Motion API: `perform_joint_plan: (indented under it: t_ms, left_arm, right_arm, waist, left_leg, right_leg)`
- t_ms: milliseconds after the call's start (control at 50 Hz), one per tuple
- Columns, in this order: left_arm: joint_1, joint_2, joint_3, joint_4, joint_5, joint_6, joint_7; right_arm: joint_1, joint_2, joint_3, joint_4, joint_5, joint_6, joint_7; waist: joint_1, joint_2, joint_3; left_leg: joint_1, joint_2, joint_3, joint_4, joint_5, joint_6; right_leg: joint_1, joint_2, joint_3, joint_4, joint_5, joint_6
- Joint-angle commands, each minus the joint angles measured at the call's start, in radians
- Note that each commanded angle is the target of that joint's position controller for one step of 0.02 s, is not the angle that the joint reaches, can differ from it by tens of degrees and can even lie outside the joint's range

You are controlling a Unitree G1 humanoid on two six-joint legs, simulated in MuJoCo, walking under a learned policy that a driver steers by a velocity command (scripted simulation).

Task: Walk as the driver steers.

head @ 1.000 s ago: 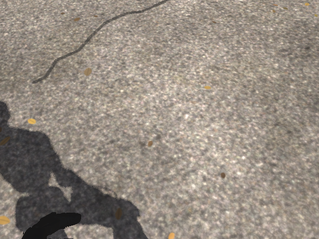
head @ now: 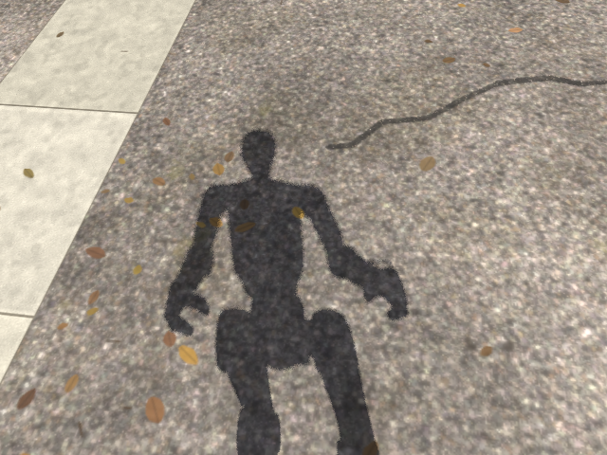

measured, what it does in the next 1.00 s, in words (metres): walks ahead: left foot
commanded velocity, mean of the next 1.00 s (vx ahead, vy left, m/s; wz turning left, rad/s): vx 0.18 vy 0.00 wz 0.03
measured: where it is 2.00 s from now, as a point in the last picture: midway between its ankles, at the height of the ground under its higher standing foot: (329, 435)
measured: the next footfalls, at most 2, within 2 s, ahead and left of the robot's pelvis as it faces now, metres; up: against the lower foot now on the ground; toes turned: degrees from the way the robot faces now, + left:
left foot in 0.14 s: +0.02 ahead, +0.14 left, +0.00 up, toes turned -3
left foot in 1.14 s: +0.43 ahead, +0.13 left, +0.00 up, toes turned +1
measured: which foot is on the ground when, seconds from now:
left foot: up 0.00-0.12, down 0.14-0.66, up 0.68-1.00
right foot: down 0.00-1.00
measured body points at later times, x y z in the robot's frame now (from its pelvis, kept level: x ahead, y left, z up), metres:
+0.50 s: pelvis +0.00 +0.03 +0.00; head +0.00 +0.03 +0.44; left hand +0.08 +0.31 -0.14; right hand +0.10 -0.23 -0.13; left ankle -0.02 +0.15 -0.74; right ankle +0.00 -0.12 -0.74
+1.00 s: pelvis +0.16 -0.01 +0.00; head +0.18 -0.02 +0.45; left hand +0.07 +0.25 -0.13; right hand +0.37 -0.24 -0.10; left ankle +0.34 +0.15 -0.69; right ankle +0.02 -0.10 -0.74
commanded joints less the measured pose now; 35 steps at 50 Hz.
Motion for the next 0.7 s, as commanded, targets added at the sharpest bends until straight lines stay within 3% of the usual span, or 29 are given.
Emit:
perform_joint_plan:
  t_ms: [20, 60, 100, 120, 140, 160, 180, 200, 280, 420, 460, 480, 520, 560, 600, 620, 640, 660, 680, 700]
  left_arm:
    - [-0.091, 0.153, 0.028, -0.05, -0.012, -0.006, 0.007]
    - [-0.059, 0.15, 0.027, -0.031, -0.009, 0.009, 0.007]
    - [-0.048, 0.152, 0.023, -0.017, -0.02, 0.016, 0.005]
    - [-0.017, 0.146, 0.019, -0.005, -0.022, 0.012, 0.003]
    - [0.003, 0.135, 0.013, -0.002, -0.008, 0.0, -0.003]
    - [0.037, 0.126, 0.011, 0.006, 0.003, -0.011, -0.012]
    - [-0.002, 0.12, 0.006, 0.016, 0.004, -0.013, -0.012]
    - [-0.043, 0.131, 0.008, 0.018, 0.002, -0.01, -0.01]
    - [-0.036, 0.126, 0.009, 0.049, -0.004, 0.014, 0.01]
    - [-0.023, 0.124, 0.011, 0.115, -0.006, 0.02, 0.018]
    - [-0.01, 0.115, 0.01, 0.136, -0.014, 0.021, 0.021]
    - [-0.021, 0.111, 0.01, 0.132, -0.019, 0.018, 0.021]
    - [-0.067, 0.103, 0.008, 0.104, -0.029, -0.004, 0.015]
    - [-0.063, 0.113, 0.013, 0.098, -0.044, -0.034, 0.001]
    - [-0.017, 0.107, 0.013, 0.115, -0.05, -0.059, -0.016]
    - [0.056, 0.103, 0.017, 0.151, -0.047, -0.067, -0.021]
    - [0.148, 0.107, 0.025, 0.201, -0.039, -0.068, -0.023]
    - [0.243, 0.128, 0.034, 0.236, -0.03, -0.067, -0.024]
    - [0.342, 0.217, 0.051, 0.245, -0.028, -0.068, -0.019]
    - [0.348, 0.253, 0.049, 0.242, -0.013, -0.08, -0.032]
  right_arm:
    - [0.026, -0.051, -0.017, -0.037, 0.003, -0.005, -0.001]
    - [0.003, -0.026, -0.007, -0.027, 0.009, -0.011, 0.003]
    - [0.041, -0.038, -0.012, 0.003, 0.012, -0.011, 0.006]
    - [0.037, -0.062, -0.016, 0.007, 0.004, -0.01, 0.006]
    - [0.032, -0.113, -0.024, -0.002, -0.005, -0.007, 0.001]
    - [0.023, -0.162, -0.034, 0.006, -0.007, -0.003, -0.001]
    - [0.013, -0.108, -0.024, 0.01, -0.012, -0.006, 0.011]
    - [0.007, -0.074, -0.014, 0.015, -0.018, -0.013, 0.019]
    - [0.028, -0.071, -0.006, 0.056, -0.017, -0.043, 0.018]
    - [0.043, -0.063, 0.006, 0.106, -0.012, -0.054, 0.011]
    - [0.071, -0.082, -0.001, 0.128, -0.004, -0.048, 0.005]
    - [0.086, -0.109, -0.01, 0.132, 0.002, -0.044, 0.003]
    - [0.135, -0.147, -0.022, 0.143, 0.009, -0.051, 0.003]
    - [0.125, -0.136, -0.023, 0.143, 0.012, -0.07, 0.001]
    - [0.074, -0.12, -0.022, 0.127, 0.026, -0.079, 0.004]
    - [0.02, -0.118, -0.021, 0.114, 0.035, -0.076, 0.006]
    - [-0.001, -0.102, -0.017, 0.107, 0.031, -0.075, 0.008]
    - [-0.013, -0.053, -0.004, 0.096, 0.02, -0.079, 0.011]
    - [-0.025, 0.015, 0.015, 0.065, 0.01, -0.089, 0.012]
    - [-0.028, -0.029, 0.0, 0.041, 0.035, -0.105, 0.007]
  waist:
    - [-0.036, -0.188, -0.077]
    - [-0.006, -0.214, -0.097]
    - [-0.027, -0.208, -0.102]
    - [-0.019, -0.185, -0.101]
    - [0.0, -0.11, -0.117]
    - [0.046, 0.018, -0.121]
    - [0.016, 0.035, -0.115]
    - [0.001, 0.013, -0.08]
    - [0.005, 0.032, -0.027]
    - [0.001, -0.007, -0.006]
    - [-0.012, 0.014, -0.015]
    - [-0.026, 0.053, 0.011]
    - [-0.055, 0.144, 0.081]
    - [-0.043, 0.161, 0.122]
    - [-0.004, 0.129, 0.109]
    - [0.041, 0.106, 0.083]
    - [0.078, 0.077, 0.049]
    - [0.106, -0.015, 0.012]
    - [0.12, -0.277, -0.029]
    - [0.109, -0.325, -0.002]
  left_leg:
    - [0.008, 0.065, 0.025, -0.055, 0.02, -0.037]
    - [0.09, 0.064, 0.072, -0.226, 0.098, -0.036]
    - [0.205, 0.05, 0.108, -0.476, 0.304, -0.012]
    - [0.27, 0.063, 0.081, -0.544, 0.403, 0.01]
    - [0.352, 0.136, 0.004, -0.514, 0.577, 0.039]
    - [0.333, 0.167, -0.017, -0.442, 0.601, 0.091]
    - [0.251, 0.157, -0.017, -0.454, 0.454, 0.116]
    - [0.211, 0.145, -0.019, -0.475, 0.385, 0.11]
    - [0.161, 0.127, -0.007, -0.49, 0.386, 0.079]
    - [0.159, 0.117, -0.004, -0.496, 0.361, 0.083]
    - [0.169, 0.111, -0.018, -0.528, 0.08, 0.109]
    - [0.159, 0.143, -0.076, -0.57, -0.109, 0.143]
    - [0.148, 0.284, -0.291, -0.687, -0.326, 0.235]
    - [0.154, 0.356, -0.377, -0.718, -0.264, 0.282]
    - [0.161, 0.334, -0.302, -0.687, -0.149, 0.257]
    - [0.089, 0.282, -0.213, -0.653, -0.079, 0.225]
    - [0.018, 0.221, -0.133, -0.58, -0.01, 0.195]
    - [-0.06, 0.151, -0.037, -0.407, 0.081, 0.155]
    - [-0.222, 0.034, 0.115, -0.074, 0.063, 0.076]
    - [-0.352, 0.004, 0.055, 0.133, -0.088, 0.073]
  right_leg:
    - [0.097, -0.21, 0.176, -0.107, 0.461, -0.182]
    - [0.116, -0.19, 0.151, -0.084, 0.51, -0.177]
    - [0.11, -0.172, 0.138, -0.061, 0.465, -0.155]
    - [0.084, -0.162, 0.142, -0.066, 0.391, -0.119]
    - [0.025, -0.141, 0.124, -0.053, 0.289, -0.067]
    - [0.012, -0.071, 0.056, -0.058, 0.155, -0.022]
    - [0.07, -0.043, 0.016, -0.051, 0.079, 0.018]
    - [0.078, -0.039, 0.009, -0.035, 0.077, 0.033]
    - [0.079, -0.044, 0.014, -0.024, 0.123, 0.025]
    - [0.077, -0.042, 0.012, -0.036, 0.12, 0.041]
    - [0.04, 0.006, -0.043, 0.019, -0.072, 0.037]
    - [-0.023, 0.031, -0.075, 0.084, -0.173, 0.032]
    - [-0.158, 0.023, -0.076, 0.234, -0.215, 0.011]
    - [-0.231, -0.034, -0.02, 0.317, -0.242, -0.033]
    - [-0.168, -0.052, -0.025, 0.195, -0.244, -0.071]
    - [-0.003, -0.03, -0.061, 0.066, -0.124, -0.078]
    - [0.163, 0.008, -0.083, 0.0, -0.004, -0.064]
    - [0.288, -0.049, 0.025, -0.049, -0.025, -0.067]
    - [0.399, -0.259, 0.394, -0.225, -0.218, -0.156]
    - [0.377, -0.393, 0.691, -0.324, -0.34, -0.273]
